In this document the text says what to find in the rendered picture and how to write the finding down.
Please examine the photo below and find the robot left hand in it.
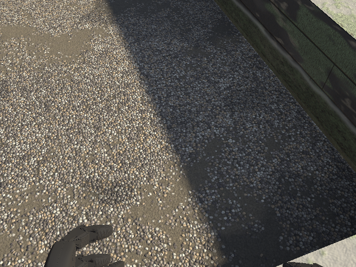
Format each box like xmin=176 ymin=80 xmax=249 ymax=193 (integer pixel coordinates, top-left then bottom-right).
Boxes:
xmin=44 ymin=225 xmax=124 ymax=267

